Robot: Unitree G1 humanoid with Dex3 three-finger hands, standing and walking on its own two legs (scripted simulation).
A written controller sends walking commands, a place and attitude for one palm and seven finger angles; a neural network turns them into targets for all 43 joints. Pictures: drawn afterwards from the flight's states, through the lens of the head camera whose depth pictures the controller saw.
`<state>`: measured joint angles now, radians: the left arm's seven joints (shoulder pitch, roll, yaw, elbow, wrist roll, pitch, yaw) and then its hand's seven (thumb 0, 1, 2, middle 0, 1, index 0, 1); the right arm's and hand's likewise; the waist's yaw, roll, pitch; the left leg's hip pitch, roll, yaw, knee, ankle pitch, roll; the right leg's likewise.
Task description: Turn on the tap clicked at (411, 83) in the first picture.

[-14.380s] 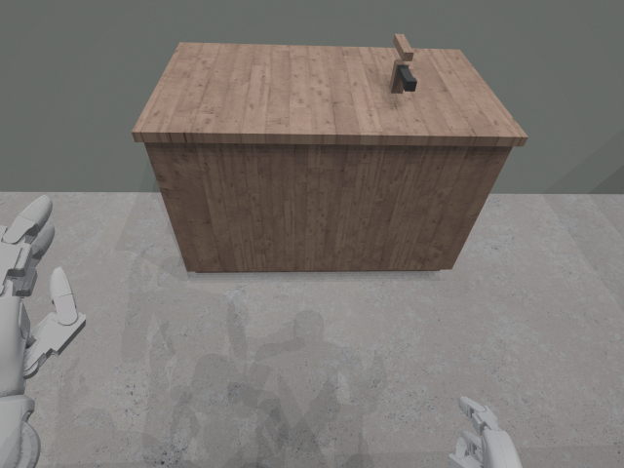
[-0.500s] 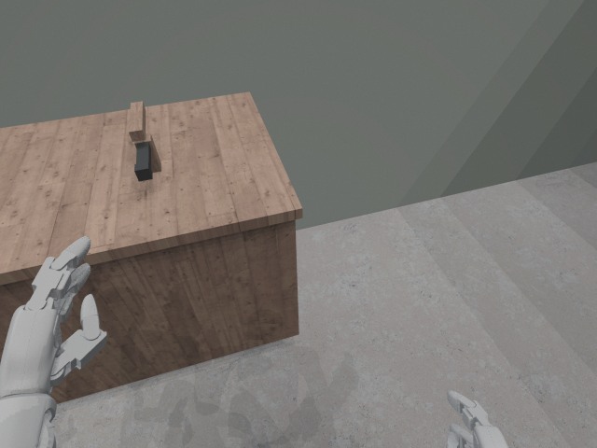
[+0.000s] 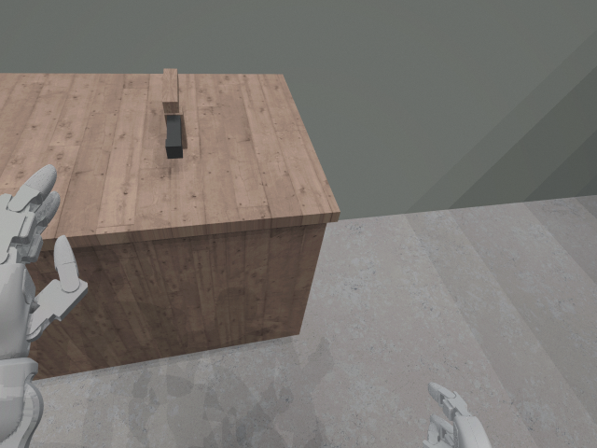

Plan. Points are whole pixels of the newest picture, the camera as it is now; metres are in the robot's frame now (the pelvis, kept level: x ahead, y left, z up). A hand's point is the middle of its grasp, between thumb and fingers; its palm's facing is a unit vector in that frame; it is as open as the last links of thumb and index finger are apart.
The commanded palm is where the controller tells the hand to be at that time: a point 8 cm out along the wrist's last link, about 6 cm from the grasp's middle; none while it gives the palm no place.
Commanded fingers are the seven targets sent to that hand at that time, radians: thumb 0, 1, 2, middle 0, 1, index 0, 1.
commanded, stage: shuffle to correct the standing spot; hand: left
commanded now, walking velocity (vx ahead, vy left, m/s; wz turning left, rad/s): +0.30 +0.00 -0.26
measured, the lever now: (174, 148) +0.59 +0.31 +0.04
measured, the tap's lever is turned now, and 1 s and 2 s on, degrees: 0 0 0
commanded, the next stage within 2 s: come to a stop and stand still in 0.94 s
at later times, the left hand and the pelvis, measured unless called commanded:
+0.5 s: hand (119, 180) +0.34 +0.26 +0.18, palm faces +0.39 -0.80 -0.45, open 7.4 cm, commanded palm +0.27 +0.30 +0.20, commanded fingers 0.00 0.90 0.90 -0.20 -0.30 -0.20 -0.30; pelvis +0.12 +0.01 +0.00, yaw +1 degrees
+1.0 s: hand (160, 133) +0.42 +0.25 +0.19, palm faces +0.41 -0.82 -0.41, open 7.4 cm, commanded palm +0.37 +0.29 +0.20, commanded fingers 0.00 0.90 0.90 -0.20 -0.30 -0.20 -0.30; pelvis +0.20 +0.01 +0.00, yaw -1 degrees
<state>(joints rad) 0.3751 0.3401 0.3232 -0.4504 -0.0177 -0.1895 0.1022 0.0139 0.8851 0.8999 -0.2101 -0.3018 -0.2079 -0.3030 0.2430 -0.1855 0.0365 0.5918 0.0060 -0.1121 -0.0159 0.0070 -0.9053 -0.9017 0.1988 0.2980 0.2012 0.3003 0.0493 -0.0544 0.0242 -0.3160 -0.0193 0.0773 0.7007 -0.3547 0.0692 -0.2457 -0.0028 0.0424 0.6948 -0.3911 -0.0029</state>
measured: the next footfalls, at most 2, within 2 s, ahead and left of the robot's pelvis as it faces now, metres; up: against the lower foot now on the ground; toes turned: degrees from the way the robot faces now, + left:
right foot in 0.48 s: +0.26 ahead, -0.06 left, +0.00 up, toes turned -5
left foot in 0.74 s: +0.29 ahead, +0.18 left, +0.00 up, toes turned +2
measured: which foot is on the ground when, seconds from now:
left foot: down 0.00-0.46, up 0.48-0.72, down 0.74-0.94, up 0.96-1.00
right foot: up 0.00-0.46, down 0.48-1.00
